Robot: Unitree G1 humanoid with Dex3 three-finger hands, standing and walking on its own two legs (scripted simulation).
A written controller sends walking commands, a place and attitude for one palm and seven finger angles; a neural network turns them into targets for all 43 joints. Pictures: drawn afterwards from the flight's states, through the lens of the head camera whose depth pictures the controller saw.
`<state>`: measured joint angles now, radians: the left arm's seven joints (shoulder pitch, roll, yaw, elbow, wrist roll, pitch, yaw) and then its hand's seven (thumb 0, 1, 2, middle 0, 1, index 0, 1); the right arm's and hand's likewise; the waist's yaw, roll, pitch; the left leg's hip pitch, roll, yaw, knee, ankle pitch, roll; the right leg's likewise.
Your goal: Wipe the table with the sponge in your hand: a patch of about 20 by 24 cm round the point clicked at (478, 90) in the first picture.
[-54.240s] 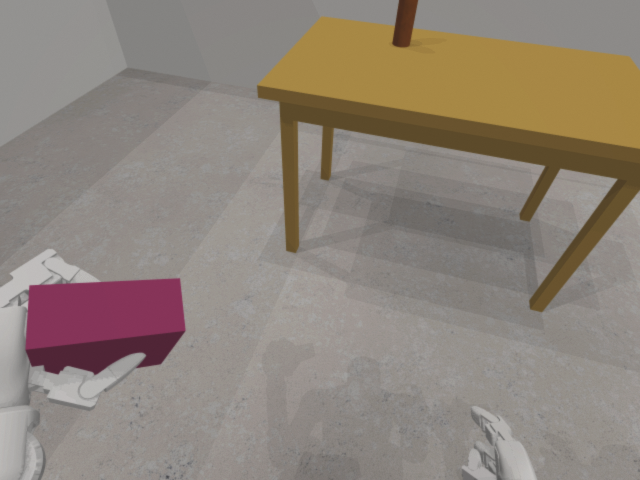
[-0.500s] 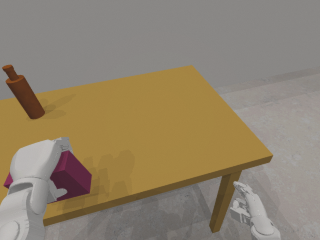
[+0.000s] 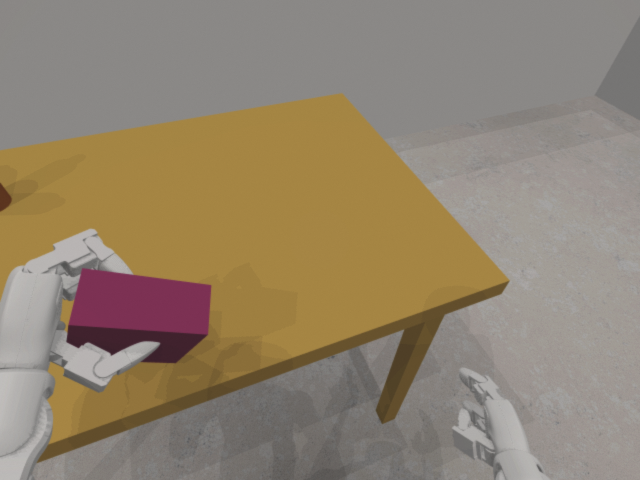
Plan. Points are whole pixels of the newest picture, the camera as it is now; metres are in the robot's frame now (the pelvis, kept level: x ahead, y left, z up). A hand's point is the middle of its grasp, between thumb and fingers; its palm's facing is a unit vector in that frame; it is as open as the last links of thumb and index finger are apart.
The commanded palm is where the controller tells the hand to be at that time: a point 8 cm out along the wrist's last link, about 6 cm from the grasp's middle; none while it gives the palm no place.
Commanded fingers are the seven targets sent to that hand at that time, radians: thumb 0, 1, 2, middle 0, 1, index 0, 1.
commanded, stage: step back with the hand held close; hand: left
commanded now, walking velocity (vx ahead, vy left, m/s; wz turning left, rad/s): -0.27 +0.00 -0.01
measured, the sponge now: (154, 324) +0.23 +0.21 +0.12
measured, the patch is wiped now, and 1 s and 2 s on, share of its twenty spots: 1.00 1.00 1.00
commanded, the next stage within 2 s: stop stepping back and stand still in 1.20 s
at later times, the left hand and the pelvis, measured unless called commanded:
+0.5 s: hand (65, 338) +0.18 +0.25 +0.17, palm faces +0.34 -0.86 -0.37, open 9.2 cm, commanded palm +0.13 +0.30 +0.20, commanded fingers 0.00 0.10 1.30 -1.20 -1.60 -1.20 -1.60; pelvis -0.03 +0.02 -0.01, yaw +0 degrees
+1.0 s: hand (16, 429) +0.11 +0.24 +0.18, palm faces +0.26 -0.88 -0.40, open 9.2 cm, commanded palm +0.04 +0.31 +0.20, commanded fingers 0.00 0.10 1.30 -1.20 -1.60 -1.20 -1.60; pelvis -0.12 +0.03 -0.01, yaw +0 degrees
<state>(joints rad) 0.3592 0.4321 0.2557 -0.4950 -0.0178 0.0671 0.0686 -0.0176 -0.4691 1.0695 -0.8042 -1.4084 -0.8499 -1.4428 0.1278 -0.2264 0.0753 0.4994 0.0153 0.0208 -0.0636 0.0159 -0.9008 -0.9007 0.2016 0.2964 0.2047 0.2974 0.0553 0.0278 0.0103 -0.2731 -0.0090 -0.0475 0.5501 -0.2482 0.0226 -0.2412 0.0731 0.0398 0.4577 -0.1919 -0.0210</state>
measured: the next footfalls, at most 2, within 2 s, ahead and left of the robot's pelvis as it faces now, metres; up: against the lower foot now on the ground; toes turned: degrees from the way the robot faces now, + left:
right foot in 0.70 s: -0.04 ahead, -0.11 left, +0.00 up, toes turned +1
left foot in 0.96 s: -0.06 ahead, +0.14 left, +0.00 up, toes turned -1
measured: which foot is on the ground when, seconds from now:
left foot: down 0.00-0.80, up 0.82-0.94, down 0.96-1.00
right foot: down 0.00-0.54, up 0.56-0.68, down 0.70-0.98, up 1.00-1.00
